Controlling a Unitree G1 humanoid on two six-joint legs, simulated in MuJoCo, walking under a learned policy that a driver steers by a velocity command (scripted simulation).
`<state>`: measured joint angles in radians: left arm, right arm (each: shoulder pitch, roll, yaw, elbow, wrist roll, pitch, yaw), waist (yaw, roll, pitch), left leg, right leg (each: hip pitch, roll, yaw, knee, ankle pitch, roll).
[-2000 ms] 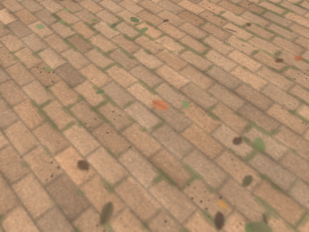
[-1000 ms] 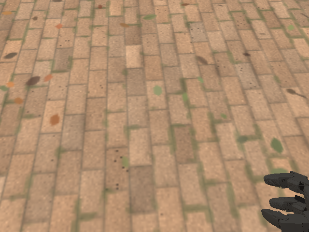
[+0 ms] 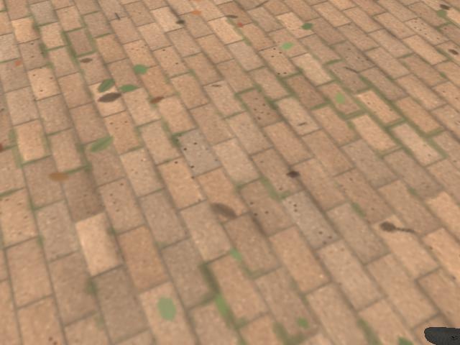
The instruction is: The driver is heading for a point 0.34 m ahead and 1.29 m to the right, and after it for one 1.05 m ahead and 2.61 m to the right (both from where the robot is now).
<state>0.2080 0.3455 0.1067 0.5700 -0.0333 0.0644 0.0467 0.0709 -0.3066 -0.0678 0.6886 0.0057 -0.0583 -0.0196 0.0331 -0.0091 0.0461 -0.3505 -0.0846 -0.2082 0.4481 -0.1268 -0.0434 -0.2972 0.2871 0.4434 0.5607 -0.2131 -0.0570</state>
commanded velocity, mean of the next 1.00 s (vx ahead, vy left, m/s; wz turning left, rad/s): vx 0.01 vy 0.00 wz -0.99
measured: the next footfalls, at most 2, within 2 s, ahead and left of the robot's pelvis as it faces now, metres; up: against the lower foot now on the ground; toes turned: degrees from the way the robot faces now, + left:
right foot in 0.52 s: +0.01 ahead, -0.12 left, +0.00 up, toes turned -35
left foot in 0.96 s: +0.21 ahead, -0.02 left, +0.00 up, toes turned -65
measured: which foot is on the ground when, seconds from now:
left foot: down 0.00-0.52, up 0.54-0.94, down 0.96-1.00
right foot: down 0.00-0.00, up 0.02-0.50, down 0.52-0.96, up 0.98-1.00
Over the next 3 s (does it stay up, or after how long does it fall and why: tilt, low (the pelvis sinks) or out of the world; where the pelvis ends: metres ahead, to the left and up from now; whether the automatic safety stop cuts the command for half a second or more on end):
stays up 0.17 -0.39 0.01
